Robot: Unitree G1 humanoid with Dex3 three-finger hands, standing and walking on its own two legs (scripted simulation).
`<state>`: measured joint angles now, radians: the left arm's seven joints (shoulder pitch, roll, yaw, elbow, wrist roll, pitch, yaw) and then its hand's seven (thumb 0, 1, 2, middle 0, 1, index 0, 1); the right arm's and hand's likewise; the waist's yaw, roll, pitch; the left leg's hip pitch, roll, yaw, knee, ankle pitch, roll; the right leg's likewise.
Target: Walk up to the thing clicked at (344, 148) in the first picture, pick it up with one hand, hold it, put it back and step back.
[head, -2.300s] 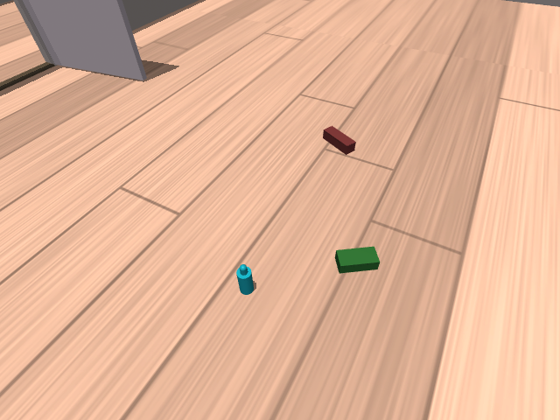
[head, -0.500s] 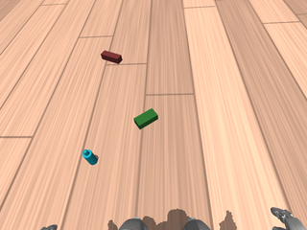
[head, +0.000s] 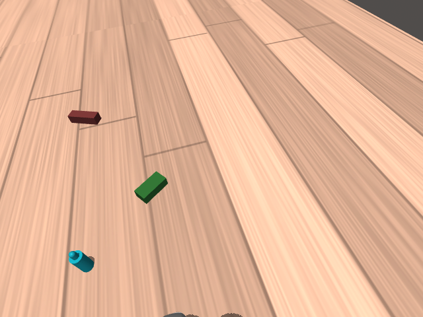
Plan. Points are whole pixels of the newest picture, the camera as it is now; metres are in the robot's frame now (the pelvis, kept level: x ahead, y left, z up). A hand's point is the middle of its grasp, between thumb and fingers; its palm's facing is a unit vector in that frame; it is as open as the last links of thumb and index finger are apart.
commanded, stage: walk up
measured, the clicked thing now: (84, 117) +1.54 +0.95 -0.72
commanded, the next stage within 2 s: stand in 1.10 s
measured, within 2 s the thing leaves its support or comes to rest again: neither
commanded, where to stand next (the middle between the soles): +0.06 +0.01 m, yaw -8 degrees
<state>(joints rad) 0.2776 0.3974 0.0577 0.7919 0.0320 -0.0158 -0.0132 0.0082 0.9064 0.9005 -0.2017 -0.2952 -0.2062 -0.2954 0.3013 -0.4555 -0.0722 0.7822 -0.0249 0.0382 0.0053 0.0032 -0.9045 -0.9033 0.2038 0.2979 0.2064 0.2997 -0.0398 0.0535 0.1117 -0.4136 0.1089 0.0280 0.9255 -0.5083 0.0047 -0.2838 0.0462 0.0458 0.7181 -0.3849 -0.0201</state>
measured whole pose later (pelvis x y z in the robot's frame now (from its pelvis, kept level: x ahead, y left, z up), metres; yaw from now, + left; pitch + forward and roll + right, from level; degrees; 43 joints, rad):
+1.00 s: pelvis +0.02 +0.02 +0.02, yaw -11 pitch -3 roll +1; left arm 0.07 0.35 0.00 1.07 -0.01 -0.03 0.01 0.01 0.91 0.90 -0.20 -0.30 -0.21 -0.30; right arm 0.12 -0.36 -0.01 1.08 0.00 0.00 0.02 0.00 -0.91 -0.90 0.20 0.30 0.21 0.30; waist -0.02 0.00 0.06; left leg -0.16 0.04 0.08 0.47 -0.26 -0.01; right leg -0.20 0.01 0.11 0.50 -0.25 0.02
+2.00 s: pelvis +0.00 +0.03 +0.03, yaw -9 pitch -2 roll +0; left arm 0.14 0.35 0.00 1.14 0.01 -0.01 -0.01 0.01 0.91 0.90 -0.20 -0.30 -0.20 -0.30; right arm 0.12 -0.35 -0.02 1.15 -0.01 0.00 0.02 0.00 -0.91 -0.90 0.20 0.30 0.21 0.30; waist -0.01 0.00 0.06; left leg -0.15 0.02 0.04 0.35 -0.16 -0.01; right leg -0.16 -0.01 0.07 0.35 -0.16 0.03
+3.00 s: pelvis +0.02 +0.03 +0.03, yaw -9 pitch -3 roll +0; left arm 0.12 0.35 0.00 1.12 0.01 -0.01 0.00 0.01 0.91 0.90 -0.20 -0.30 -0.20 -0.30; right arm 0.10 -0.35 -0.01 1.13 -0.01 0.00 0.01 0.00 -0.91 -0.90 0.20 0.30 0.21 0.30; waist -0.01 0.00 0.06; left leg -0.10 0.02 0.04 0.32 -0.18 -0.01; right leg -0.11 -0.02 0.07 0.33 -0.18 0.03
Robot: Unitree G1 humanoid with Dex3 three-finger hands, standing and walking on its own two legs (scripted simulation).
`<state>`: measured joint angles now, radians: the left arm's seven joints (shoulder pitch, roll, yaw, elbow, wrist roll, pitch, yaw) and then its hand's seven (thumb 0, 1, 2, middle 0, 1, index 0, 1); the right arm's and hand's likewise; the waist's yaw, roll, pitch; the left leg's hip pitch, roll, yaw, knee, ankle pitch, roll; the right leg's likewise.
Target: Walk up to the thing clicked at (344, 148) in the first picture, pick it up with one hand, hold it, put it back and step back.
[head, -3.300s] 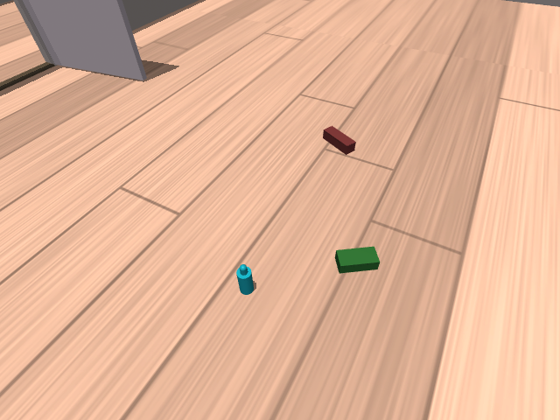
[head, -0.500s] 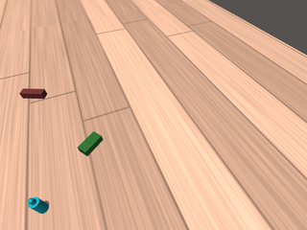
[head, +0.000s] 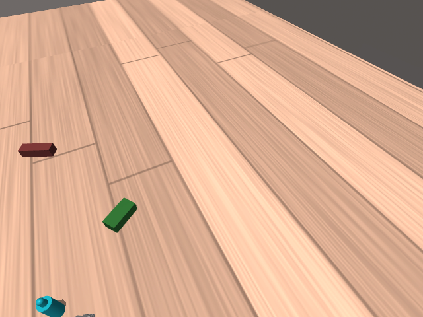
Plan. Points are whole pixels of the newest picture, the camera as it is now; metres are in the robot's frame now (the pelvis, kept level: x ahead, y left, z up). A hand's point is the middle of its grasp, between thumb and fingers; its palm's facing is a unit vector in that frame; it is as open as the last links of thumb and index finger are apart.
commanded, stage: walk up
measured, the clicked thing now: (37, 149) +1.31 +1.21 -0.74
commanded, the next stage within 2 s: stand in 0.10 s
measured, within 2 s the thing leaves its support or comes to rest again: neither
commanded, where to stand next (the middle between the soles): +0.05 +0.00 m, yaw +3 degrees
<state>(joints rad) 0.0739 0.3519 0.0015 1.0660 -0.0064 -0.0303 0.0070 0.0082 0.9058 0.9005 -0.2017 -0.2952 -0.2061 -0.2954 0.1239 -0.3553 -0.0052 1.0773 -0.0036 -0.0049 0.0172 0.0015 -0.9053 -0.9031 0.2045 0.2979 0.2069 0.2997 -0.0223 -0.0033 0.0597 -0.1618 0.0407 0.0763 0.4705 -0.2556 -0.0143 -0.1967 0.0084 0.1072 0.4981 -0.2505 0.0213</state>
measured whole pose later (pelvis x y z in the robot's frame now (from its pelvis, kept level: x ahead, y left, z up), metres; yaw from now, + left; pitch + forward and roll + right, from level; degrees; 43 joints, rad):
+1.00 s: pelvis -0.01 +0.00 +0.01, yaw +2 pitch -2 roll +0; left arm 0.14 0.35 0.00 1.14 0.01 -0.01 -0.01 0.01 0.91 0.90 -0.20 -0.30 -0.20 -0.30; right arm 0.12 -0.35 -0.02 1.15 -0.01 0.00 0.02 0.00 -0.91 -0.90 0.20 0.30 0.21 0.30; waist -0.01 0.00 0.06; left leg -0.15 0.02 0.04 0.35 -0.16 -0.01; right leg -0.16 -0.01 0.07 0.35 -0.16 0.03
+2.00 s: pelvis +0.00 +0.01 +0.01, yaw +3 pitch -3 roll +0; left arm 0.12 0.35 0.00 1.12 0.01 -0.01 0.00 0.01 0.91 0.90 -0.20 -0.30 -0.20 -0.30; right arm 0.10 -0.35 -0.01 1.13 -0.01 0.00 0.01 0.00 -0.91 -0.90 0.20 0.30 0.21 0.30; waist -0.01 0.00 0.06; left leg -0.10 0.02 0.04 0.32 -0.18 -0.01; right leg -0.11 -0.02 0.07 0.33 -0.18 0.03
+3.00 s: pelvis +0.07 -0.05 -0.01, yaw +1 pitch -3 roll +1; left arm 0.22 0.46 0.10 1.02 0.03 -0.05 -0.07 0.01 0.91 0.90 -0.20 -0.29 -0.20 -0.30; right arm 0.27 -0.43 -0.11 1.03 -0.04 -0.01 0.06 0.00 -0.90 -0.90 0.21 0.30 0.21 0.30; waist -0.02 0.03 0.05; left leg -0.09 0.09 0.03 0.56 -0.44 0.02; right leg -0.31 -0.04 -0.05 0.57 -0.21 -0.01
